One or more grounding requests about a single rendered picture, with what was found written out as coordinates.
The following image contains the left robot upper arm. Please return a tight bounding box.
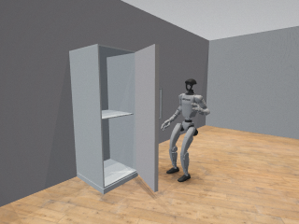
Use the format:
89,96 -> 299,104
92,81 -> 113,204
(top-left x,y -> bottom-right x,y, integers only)
194,94 -> 207,110

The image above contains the robot right thigh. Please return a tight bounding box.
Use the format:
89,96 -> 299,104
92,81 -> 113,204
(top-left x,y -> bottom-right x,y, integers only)
169,123 -> 184,153

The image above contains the right robot hand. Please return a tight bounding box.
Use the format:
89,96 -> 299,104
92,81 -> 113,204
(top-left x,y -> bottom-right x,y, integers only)
161,119 -> 171,131

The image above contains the handle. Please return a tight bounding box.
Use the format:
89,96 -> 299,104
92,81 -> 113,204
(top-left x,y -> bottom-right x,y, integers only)
159,88 -> 163,119

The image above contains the left robot hand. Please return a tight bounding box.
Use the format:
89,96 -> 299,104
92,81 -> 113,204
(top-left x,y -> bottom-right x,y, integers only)
191,103 -> 202,113

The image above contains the robot left forearm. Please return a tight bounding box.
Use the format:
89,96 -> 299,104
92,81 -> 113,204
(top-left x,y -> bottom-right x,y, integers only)
199,108 -> 210,116

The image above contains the fridge door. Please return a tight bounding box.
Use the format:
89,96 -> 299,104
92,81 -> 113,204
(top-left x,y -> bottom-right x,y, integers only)
135,44 -> 160,192

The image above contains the robot right forearm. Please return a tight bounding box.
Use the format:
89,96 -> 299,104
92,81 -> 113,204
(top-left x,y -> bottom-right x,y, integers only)
170,110 -> 180,122

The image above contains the right robot upper arm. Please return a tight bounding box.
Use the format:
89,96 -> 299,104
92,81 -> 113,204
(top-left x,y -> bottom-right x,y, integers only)
178,93 -> 184,112

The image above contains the humanoid robot head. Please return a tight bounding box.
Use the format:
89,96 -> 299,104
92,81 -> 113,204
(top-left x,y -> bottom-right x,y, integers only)
185,78 -> 197,95

